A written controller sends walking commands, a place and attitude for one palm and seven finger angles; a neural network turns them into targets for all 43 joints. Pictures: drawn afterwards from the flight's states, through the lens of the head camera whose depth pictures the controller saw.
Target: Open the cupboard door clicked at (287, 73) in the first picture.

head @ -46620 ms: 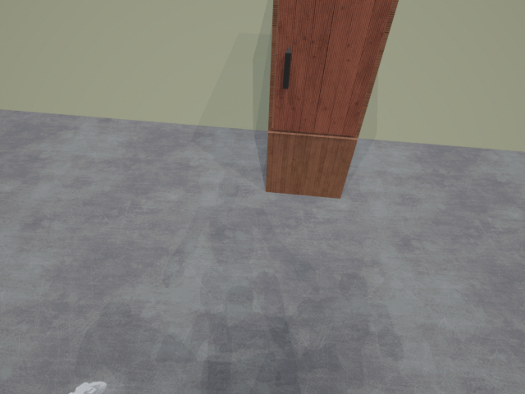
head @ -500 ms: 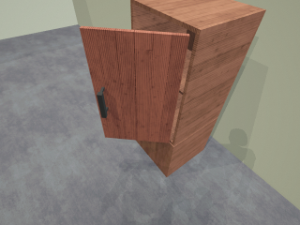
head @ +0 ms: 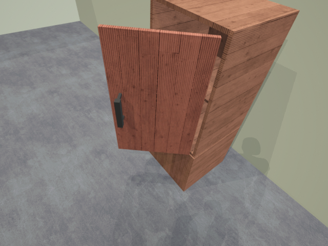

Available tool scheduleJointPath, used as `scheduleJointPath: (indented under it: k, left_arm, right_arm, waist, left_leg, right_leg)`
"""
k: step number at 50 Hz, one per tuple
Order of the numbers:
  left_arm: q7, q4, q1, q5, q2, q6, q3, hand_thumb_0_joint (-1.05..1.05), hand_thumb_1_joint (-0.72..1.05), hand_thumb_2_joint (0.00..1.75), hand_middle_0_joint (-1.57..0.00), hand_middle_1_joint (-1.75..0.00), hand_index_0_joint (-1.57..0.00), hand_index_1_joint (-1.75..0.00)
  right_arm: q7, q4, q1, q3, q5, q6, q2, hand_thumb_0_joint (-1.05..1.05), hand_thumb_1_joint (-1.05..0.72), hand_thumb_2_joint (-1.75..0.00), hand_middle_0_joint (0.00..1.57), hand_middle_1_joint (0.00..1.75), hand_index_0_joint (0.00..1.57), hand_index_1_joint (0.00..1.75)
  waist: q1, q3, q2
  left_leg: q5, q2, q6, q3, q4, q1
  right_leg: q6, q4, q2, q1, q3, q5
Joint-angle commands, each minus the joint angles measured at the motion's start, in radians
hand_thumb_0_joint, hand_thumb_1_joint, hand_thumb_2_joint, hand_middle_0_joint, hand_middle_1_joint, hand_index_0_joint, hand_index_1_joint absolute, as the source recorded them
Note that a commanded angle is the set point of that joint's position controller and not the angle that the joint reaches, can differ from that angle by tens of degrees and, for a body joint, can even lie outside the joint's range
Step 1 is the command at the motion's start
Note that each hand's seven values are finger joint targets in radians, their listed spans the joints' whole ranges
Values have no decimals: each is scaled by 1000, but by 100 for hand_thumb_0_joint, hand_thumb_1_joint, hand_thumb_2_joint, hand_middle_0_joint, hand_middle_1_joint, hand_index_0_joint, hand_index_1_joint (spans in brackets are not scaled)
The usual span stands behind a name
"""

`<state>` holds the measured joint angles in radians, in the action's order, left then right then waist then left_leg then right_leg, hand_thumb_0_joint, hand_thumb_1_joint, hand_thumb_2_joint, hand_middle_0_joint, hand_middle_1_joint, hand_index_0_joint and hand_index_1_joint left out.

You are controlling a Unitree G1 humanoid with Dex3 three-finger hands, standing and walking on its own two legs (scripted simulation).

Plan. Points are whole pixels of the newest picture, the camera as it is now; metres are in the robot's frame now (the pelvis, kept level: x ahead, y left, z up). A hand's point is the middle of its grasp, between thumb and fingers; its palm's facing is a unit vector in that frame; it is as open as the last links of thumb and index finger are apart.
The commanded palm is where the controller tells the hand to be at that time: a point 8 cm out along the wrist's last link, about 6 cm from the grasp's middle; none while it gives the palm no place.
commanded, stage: come to a stop and stand still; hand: left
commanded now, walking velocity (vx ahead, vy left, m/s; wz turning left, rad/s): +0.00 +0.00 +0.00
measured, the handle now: (120, 110) +0.59 +0.20 -0.06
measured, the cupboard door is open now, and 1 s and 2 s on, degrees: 48 48 48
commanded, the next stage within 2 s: look again from close up in 0.32 s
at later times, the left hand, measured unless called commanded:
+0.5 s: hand out of the picture -0.02 +0.16 -0.18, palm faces +0.02 -0.99 -0.17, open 7.3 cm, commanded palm none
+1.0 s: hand out of the picture +0.00 +0.15 -0.18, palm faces +0.02 -0.99 -0.15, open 7.3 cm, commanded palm none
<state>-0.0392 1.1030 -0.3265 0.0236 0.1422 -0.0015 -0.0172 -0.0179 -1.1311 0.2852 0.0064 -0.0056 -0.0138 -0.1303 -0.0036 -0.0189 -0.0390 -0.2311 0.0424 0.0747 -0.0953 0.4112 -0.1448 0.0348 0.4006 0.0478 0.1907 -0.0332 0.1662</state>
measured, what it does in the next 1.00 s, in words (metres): stands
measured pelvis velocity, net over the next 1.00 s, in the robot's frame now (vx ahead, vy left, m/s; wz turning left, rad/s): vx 0.02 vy -0.01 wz -0.01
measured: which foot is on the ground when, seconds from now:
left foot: down 0.00-1.00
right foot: down 0.00-1.00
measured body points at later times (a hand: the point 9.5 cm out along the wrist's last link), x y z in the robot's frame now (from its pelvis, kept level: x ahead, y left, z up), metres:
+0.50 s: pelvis +0.01 +0.01 +0.00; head +0.02 +0.02 +0.45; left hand -0.02 +0.22 -0.17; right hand +0.00 -0.21 -0.16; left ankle +0.00 +0.07 -0.74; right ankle +0.03 -0.14 -0.74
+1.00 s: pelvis +0.02 -0.01 +0.00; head +0.02 +0.01 +0.45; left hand +0.00 +0.20 -0.17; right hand +0.00 -0.22 -0.16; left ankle +0.00 +0.07 -0.74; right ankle +0.03 -0.14 -0.74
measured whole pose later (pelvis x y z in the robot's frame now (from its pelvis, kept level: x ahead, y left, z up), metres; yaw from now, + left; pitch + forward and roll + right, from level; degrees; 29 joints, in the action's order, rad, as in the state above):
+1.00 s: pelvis +0.02 -0.01 +0.00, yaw -1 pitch -2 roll +0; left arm -0.05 1.11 -0.34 0.02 0.12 0.01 -0.01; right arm -0.03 -1.15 0.31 0.00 0.00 -0.02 -0.12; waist 0.00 -0.02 -0.02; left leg -0.25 0.04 0.07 -0.10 0.39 -0.12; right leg 0.03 0.40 0.04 0.18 -0.03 0.19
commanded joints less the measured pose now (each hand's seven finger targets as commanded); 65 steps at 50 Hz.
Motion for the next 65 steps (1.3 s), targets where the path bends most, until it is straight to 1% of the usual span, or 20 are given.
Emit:
scheduleJointPath:
  k: [1, 7, 21, 45, 50, 51, 52, 53, 54, 55, 56, 57, 58, 59, 60, 61, 62, 63, 64, 65]
  left_arm:
    - [-9, -26, -82, 0, 76, 12, 17, 0, 90, 90, -20, -30, -20, -30]
    - [-9, -21, -99, 3, 58, 11, 19, 0, 90, 90, -20, -30, -20, -30]
    - [-14, -14, -112, -3, 55, 18, 23, 0, 90, 90, -20, -30, -20, -30]
    - [-11, -17, -89, -4, 51, 20, 23, 0, 90, 90, -20, -30, -20, -30]
    - [-10, -15, -94, -4, 52, 22, 23, 0, 90, 90, -20, -30, -20, -30]
    - [-44, 15, -89, 8, 96, 36, 12, 0, 90, 90, -20, -30, -20, -30]
    - [-32, -1556, 620, -201, 282, 241, 98, 0, 88, 89, -20, -32, -20, -32]
    - [-75, -1295, 266, -127, 213, 168, 73, 0, 85, 88, -20, -33, -20, -33]
    - [-124, -1177, 225, -146, 151, 116, 50, 0, 83, 87, -21, -34, -21, -34]
    - [-122, -946, -74, -156, -63, 26, -56, 0, 81, 86, -21, -36, -21, -36]
    - [-97, -1146, 32, -197, -79, 46, -106, 0, 78, 85, -21, -37, -21, -37]
    - [-78, -1189, 31, -203, -39, 88, -85, 0, 76, 84, -21, -39, -21, -39]
    - [-65, -1164, 26, -195, -21, 133, -74, 0, 74, 83, -21, -40, -21, -40]
    - [-48, -1090, 21, -181, 9, 163, -48, 0, 71, 82, -21, -42, -21, -42]
    - [-24, -1017, 68, -172, -7, 212, -36, 0, 69, 81, -22, -43, -22, -43]
    - [17, -893, 26, -178, -42, 276, -15, 0, 67, 80, -22, -45, -22, -45]
    - [66, -839, -51, -199, -27, 350, 33, 0, 64, 79, -22, -47, -22, -47]
    - [123, -823, -138, -223, 12, 427, 96, 0, 62, 78, -22, -48, -22, -48]
    - [193, -783, -260, -243, 74, 485, 183, 0, 60, 77, -22, -50, -22, -50]
    - [263, -813, -280, -270, 98, 545, 215, 0, 57, 76, -22, -51, -22, -51]
  right_arm:
    - [-9, 36, 47, -31, -1, -13, -134, 0, -90, -90, 20, 30, 20, 30]
    - [-12, 38, 58, -35, -1, -14, -129, 0, -90, -90, 20, 30, 20, 30]
    - [-17, 23, 77, -31, 1, -21, -111, 0, -90, -90, 20, 30, 20, 30]
    - [-17, 5, 87, -25, 0, -18, -90, 0, -90, -90, 20, 30, 20, 30]
    - [-17, 4, 90, -25, 0, -17, -91, 0, -90, -90, 20, 30, 20, 30]
    - [-7, 83, 13, -7, 5, -32, -125, 0, -90, -90, 20, 30, 20, 30]
    - [-44, 458, 30, -33, 41, -168, -312, 0, -90, -90, 20, 30, 20, 30]
    - [-66, 392, -74, 8, 50, -266, -218, 0, -90, -90, 20, 30, 20, 30]
    - [-65, 326, -51, -17, 52, -299, -214, 0, -90, -90, 20, 30, 20, 30]
    - [-46, 322, -22, -20, 60, -294, -173, 0, -90, -90, 20, 30, 20, 30]
    - [-46, 418, -31, -16, 75, -307, -204, 0, -90, -90, 20, 30, 20, 30]
    - [-57, 441, -51, -26, 78, -332, -232, 0, -90, -90, 20, 30, 20, 30]
    - [-60, 461, -59, -25, 60, -355, -248, 0, -90, -90, 20, 30, 20, 30]
    - [-51, 493, -44, -30, 49, -361, -262, 0, -90, -90, 20, 30, 20, 30]
    - [-45, 505, -43, -41, 36, -354, -268, 0, -90, -90, 20, 30, 20, 30]
    - [-41, 522, -61, -57, 29, -353, -265, 0, -90, -90, 20, 30, 20, 30]
    - [-33, 550, -74, -71, 23, -358, -266, 0, -90, -90, 20, 30, 20, 30]
    - [-22, 578, -87, -84, 17, -361, -264, 0, -90, -90, 20, 30, 20, 30]
    - [2, 611, -96, -97, 19, -353, -266, 0, -90, -90, 20, 30, 20, 30]
    - [22, 657, -132, -97, 12, -341, -267, 0, -90, -90, 20, 30, 20, 30]
  waist:
    - [-2, -90, 69]
    - [1, -94, 57]
    - [2, -55, 18]
    - [2, -83, 47]
    - [3, -82, 28]
    - [-12, -102, 62]
    - [115, 401, 274]
    - [29, 350, 317]
    - [55, 237, 292]
    - [48, 89, 151]
    - [47, 12, 140]
    - [51, 25, 106]
    - [65, -7, 43]
    - [86, -41, -46]
    - [100, -67, -225]
    - [78, -91, -336]
    - [41, -48, -406]
    - [0, 1, -390]
    - [-63, 59, -246]
    - [-71, 100, -152]
  left_leg:
    - [-62, -171, -38, 176, -180, -127]
    - [-71, -176, -39, 182, -198, -120]
    - [137, -165, -35, 143, -134, -39]
    - [54, -156, -41, 138, -143, -64]
    - [48, -157, -40, 136, -144, -57]
    - [296, -176, -62, 112, 30, -128]
    - [295, -80, -112, 161, -48, 180]
    - [321, -122, -116, 136, -91, 157]
    - [157, -114, -136, 152, -113, 47]
    - [-18, -109, -125, 188, -132, -68]
    - [-133, -98, -104, 197, -97, -147]
    - [-182, -90, -85, 187, -37, -163]
    - [-196, -65, -67, 176, 24, -213]
    - [-215, -46, -64, 182, 82, -272]
    - [-231, -45, -65, 185, 142, -341]
    - [-256, -45, -68, 174, 211, -418]
    - [-260, -36, -71, 153, 278, -488]
    - [-239, -24, -76, 125, 333, -540]
    - [-178, -4, -90, 97, 373, -547]
    - [-147, 11, -98, 84, 414, -568]
  right_leg:
    - [-36, -30, 57, -3, 55, -27]
    - [-32, -13, 54, 8, 49, -32]
    - [-35, -23, 67, -3, 64, -87]
    - [-41, -52, 63, 0, 76, -53]
    - [-42, -55, 63, 6, 79, -54]
    - [-51, 15, 91, 28, 75, -233]
    - [-46, 91, -33, -25, -17, -108]
    - [-74, 180, -43, 50, -20, 100]
    - [-61, 215, -48, 136, -36, 170]
    - [-58, 212, -42, 200, -60, 184]
    - [-55, 183, -34, 189, -60, 144]
    - [-52, 140, -34, 188, -53, 143]
    - [-49, 116, -35, 212, -46, 177]
    - [-46, 119, -35, 263, -47, 231]
    - [-46, 153, -39, 355, -58, 305]
    - [-45, 207, -42, 447, -70, 382]
    - [-45, 250, -41, 494, -66, 451]
    - [-51, 286, -40, 506, -49, 477]
    - [-74, 336, -39, 463, -28, 414]
    - [-85, 382, -31, 443, -22, 347]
